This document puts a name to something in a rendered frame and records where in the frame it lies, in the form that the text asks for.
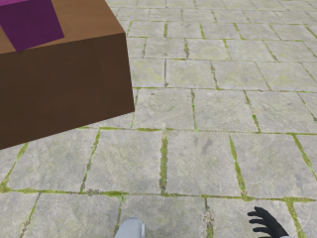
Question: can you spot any left robot thigh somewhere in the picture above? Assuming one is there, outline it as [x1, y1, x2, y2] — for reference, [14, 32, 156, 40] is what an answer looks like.
[114, 219, 146, 238]

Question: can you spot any robot right hand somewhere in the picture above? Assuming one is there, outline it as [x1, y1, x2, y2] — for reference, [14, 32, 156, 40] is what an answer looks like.
[247, 206, 289, 238]

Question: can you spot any carton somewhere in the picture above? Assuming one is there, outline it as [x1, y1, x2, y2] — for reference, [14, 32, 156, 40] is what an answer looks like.
[0, 0, 64, 52]

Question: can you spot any pedestal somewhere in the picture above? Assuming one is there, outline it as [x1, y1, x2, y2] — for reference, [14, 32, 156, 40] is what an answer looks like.
[0, 0, 135, 150]

